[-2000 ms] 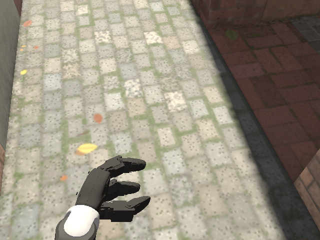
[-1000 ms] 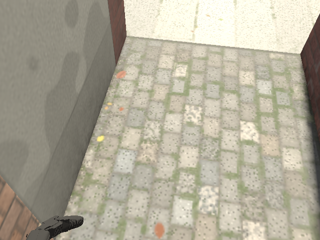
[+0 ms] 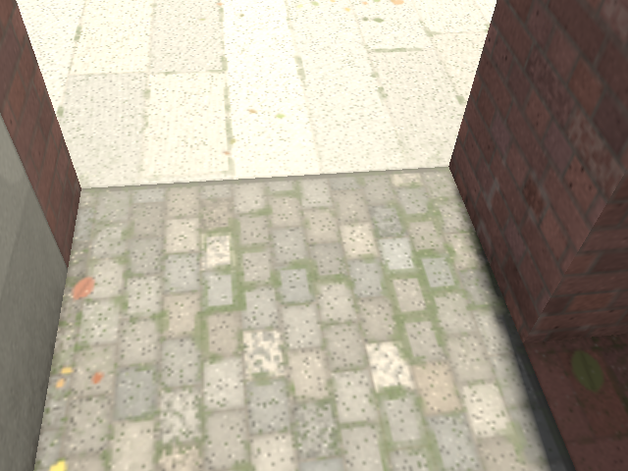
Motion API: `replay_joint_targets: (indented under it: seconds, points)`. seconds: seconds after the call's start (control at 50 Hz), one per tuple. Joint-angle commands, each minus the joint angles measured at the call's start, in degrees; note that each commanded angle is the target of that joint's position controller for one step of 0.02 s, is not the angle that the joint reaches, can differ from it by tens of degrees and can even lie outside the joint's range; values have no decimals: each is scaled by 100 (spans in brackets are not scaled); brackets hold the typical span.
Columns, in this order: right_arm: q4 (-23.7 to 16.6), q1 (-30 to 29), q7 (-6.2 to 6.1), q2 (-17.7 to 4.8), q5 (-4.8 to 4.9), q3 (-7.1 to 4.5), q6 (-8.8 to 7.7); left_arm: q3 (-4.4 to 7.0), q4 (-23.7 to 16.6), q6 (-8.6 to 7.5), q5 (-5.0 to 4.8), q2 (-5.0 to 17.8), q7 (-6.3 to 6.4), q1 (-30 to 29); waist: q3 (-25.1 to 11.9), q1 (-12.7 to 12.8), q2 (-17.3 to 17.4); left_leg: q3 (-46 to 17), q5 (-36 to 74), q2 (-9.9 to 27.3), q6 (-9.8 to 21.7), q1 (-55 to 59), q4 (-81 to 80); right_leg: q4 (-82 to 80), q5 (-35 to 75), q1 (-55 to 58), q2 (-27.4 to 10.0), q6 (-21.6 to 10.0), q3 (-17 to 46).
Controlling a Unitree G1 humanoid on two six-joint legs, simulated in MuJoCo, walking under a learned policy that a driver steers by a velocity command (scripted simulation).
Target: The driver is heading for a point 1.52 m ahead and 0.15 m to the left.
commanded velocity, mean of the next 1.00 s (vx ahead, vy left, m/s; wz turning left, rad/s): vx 0.48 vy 0.00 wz -0.01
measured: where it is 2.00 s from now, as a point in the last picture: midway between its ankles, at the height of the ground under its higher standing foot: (294, 245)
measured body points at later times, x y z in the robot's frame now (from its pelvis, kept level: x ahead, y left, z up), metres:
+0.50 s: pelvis +0.25 -0.07 +0.00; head +0.27 -0.08 +0.45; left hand +0.26 +0.20 -0.12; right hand +0.44 -0.32 -0.09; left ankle +0.42 +0.11 -0.67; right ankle +0.19 -0.15 -0.74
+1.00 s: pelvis +0.55 -0.01 +0.00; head +0.57 +0.00 +0.45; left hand +0.72 +0.26 -0.10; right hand +0.60 -0.28 -0.12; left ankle +0.54 +0.07 -0.74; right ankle +0.65 -0.18 -0.67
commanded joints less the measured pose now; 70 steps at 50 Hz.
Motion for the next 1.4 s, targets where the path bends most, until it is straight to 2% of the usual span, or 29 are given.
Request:
replay_joint_targets:
  seconds: [0.02, 0.1, 0.16, 0.18, 0.2, 0.22, 0.26, 0.3, 0.36, 0.42, 0.6, 0.66, 0.7, 0.72, 0.74, 0.76, 0.78, 0.82, 0.86, 1.04, 1.16, 1.2, 1.24, 1.26, 1.28, 1.3, 1.34, 1.36, 1.4]
  points:
    - [-343, -199, 45, -1013, 2, -225, -100, -62, -670, -115, -31, -17, -36, -1084, 562, -143, 1117, -640, 1191, 941, 970, -319, -916, -770, 652, -260, -34, 21, -269]
    - [-250, -138, 152, -1117, 179, -233, -160, 35, -705, -65, -33, 262, -127, -1075, 555, -9, 1150, -574, 1500, 1095, 951, -515, -748, -1455, 960, 742, 58, -180, -373]
    - [-217, -229, 170, -918, 192, -124, -197, 306, -158, 6, 66, 735, -45, 697, -290, 907, 749, -31, 3215, 742, 581, -999, 1199, -1571, 828, 2973, 147, -592, -352]
    - [-360, -174, 146, -527, -18, 37, -187, 428, -8, 61, 169, 1292, 24, 1776, -1272, 1281, -433, 322, 1520, 323, 260, -2089, 3405, -1762, 484, 4567, -1182, -986, 1232]
    - [-442, 460, 127, -152, 121, 153, -270, 374, 64, 16, 200, 1530, -67, 2011, -2206, 905, -2288, -240, -1622, -477, 119, -3325, 5051, -3189, -1100, 5364, -2251, -1825, 4254]
    - [-379, 59, 156, -821, 275, -21, -315, 228, 32, -43, 133, 1015, -91, 1590, -1384, 959, -1439, -508, -1388, -146, 200, -4023, 5790, -3559, -1776, 4803, -2134, -1650, 4275]
    - [-581, -771, 182, -904, 135, -36, -319, 84, 1, -86, 91, 741, -74, 791, -198, 659, -282, -121, -291, 436, 365, -4128, 5453, -3494, -615, 3357, -1696, -1344, 2633]
    - [-574, -670, 211, -774, -27, -54, -233, 28, 23, -111, 207, 628, -90, 473, 2, 346, -270, -158, 237, 705, 310, -3553, 5045, -3770, 326, 2511, -1318, -1268, 1901]
    - [-605, -595, 165, -560, 10, -33, -88, -8, 206, -226, 149, 536, -76, 503, 60, 166, -282, -38, 577, 753, 154, -3569, 4657, -3997, 1127, 2232, -1160, -1331, 1217]
    - [-859, -1121, 161, -492, -63, 6, -36, -25, 429, -244, 107, 549, -32, 878, 264, 259, -132, 2, 1258, 743, -16, -4035, 3837, -4075, 1713, 2323, -1180, -1386, 884]
    - [-1528, -2792, 529, -439, 46, 104, -184, -25, 834, -75, 47, 846, 37, 1670, 658, 808, -98, 320, 2153, 255, 190, -3915, 1452, -3673, 1826, 3283, -1312, -1060, 478]
    - [-1552, -2517, 588, -652, 19, 26, -217, 50, 850, 29, 66, 1138, 73, 1537, 383, 543, -315, 567, 1362, -57, 445, -3114, 1173, -3028, 3485, 3577, -1347, -878, 409]
    - [-1162, -1035, 527, -1082, -21, -185, -188, 18, 837, 119, 76, 1099, 128, 1392, -487, -279, -419, 694, 1415, -330, 786, -1057, 1077, -1311, 4977, 3245, -1058, -645, 142]
    - [-967, 25, 433, -1475, 8, -264, -162, -115, 711, 103, 197, 731, 201, 1436, -1449, -636, 223, -594, 1670, 799, 1171, 896, 1326, 559, 3250, 2014, -768, -476, -56]
    - [-900, 23, 463, -1701, -10, -263, -181, -324, 667, -15, 157, -42, 149, 2383, -2325, -3, 1841, -3624, 294, 2124, 2069, 2730, 554, 2497, -1583, -135, 401, -176, 242]
    - [-903, 138, 452, -1173, 45, -144, -182, -166, 688, -142, 27, 675, 98, 1888, -2319, -373, 1307, -4142, -365, 2009, 1922, 2625, -49, 2989, -1646, -665, 223, -228, 937]
    - [-900, -311, 389, -1014, -22, -60, -199, -81, 456, -206, -134, 890, 65, 1163, -1272, -317, 1002, -3109, -9, 1817, 1665, 1893, -126, 3001, -1156, -1082, -16, -228, 747]
    - [-880, -872, 357, -873, -84, -11, -211, -92, 367, -236, -17, 727, 105, 708, -380, 23, 314, -1834, 1357, 1380, 1470, 340, -354, 2381, -301, -757, -486, -204, 536]
    - [-843, -1024, 387, -655, -131, 61, -279, -68, 432, -106, 22, 609, 102, 948, -310, 329, 522, -1279, 1920, 1117, 1466, -233, -645, 2016, -25, -253, -662, -172, 561]
    - [-359, -665, 250, -1069, 62, -32, -192, -181, 40, -36, 139, 279, 32, -345, 329, 95, 404, -165, 1920, 830, 1307, -532, -1229, -763, 1842, -467, -626, 137, 229]
    - [-41, -287, 222, -1267, 49, -125, -42, -172, -276, -131, 83, 506, -159, -1116, 502, -106, 554, -184, 1697, 1147, 1166, 213, -737, -1734, 1523, -326, -429, -59, 167]
    - [8, -353, 230, -1306, 52, -146, -29, -149, -161, -182, 77, 541, -225, -677, 387, 148, 709, -305, 2166, 1302, 1140, 322, -460, -1891, 1195, 255, -295, -242, 54]
    - [-16, -420, 230, -1155, 25, -85, -13, 65, 253, -207, 84, 980, -113, 647, -317, 805, 484, 174, 3281, 738, 838, 62, 1251, -2064, 959, 2042, -44, -499, -208]
    - [-242, -340, 226, -896, -133, 38, -22, 168, 405, -215, 200, 1432, -63, 1627, -1263, 1064, -459, 478, 1940, 327, 570, -1023, 3185, -1888, 1325, 3599, -1169, -927, 1116]
    - [-237, 519, 270, -361, -7, 170, -135, 210, 539, -209, 294, 1721, -128, 1847, -1863, 607, -2006, 203, -1532, -668, 214, -3116, 5017, -2654, 169, 5163, -2123, -1878, 3761]
    - [-180, 145, 279, -940, 107, 65, -235, 97, 529, -222, 189, 1142, -200, 1833, -1616, 863, -1148, -434, -1731, -427, 249, -3784, 5550, -3112, -907, 5041, -1964, -1747, 3907]
    - [-374, -592, 231, -966, 142, 54, -287, 15, 477, -224, 145, 888, -179, 998, -566, 643, -179, -165, -791, 152, 220, -3873, 5304, -3248, 4, 3734, -1765, -1405, 2596]
    - [-404, -773, 200, -959, 48, 19, -259, -25, 446, -246, 201, 747, -170, 655, -250, 506, -6, -170, -447, 340, 188, -3627, 4950, -3424, 687, 3061, -1672, -1375, 2168]
    - [-357, -601, 198, -778, 96, 17, -111, -86, 551, -356, 230, 544, -130, 543, -192, 300, -307, -258, -152, 509, 211, -3180, 4550, -3693, 1253, 2613, -1555, -1310, 1604]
